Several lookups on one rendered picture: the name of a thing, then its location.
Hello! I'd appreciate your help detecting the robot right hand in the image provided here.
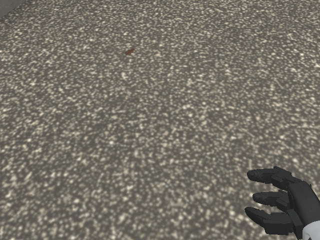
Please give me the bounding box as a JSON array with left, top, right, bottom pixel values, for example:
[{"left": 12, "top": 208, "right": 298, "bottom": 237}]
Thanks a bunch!
[{"left": 244, "top": 166, "right": 320, "bottom": 240}]

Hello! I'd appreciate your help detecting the robot right forearm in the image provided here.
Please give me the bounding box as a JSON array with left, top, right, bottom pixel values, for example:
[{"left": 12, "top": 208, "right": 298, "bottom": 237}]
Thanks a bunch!
[{"left": 302, "top": 220, "right": 320, "bottom": 240}]

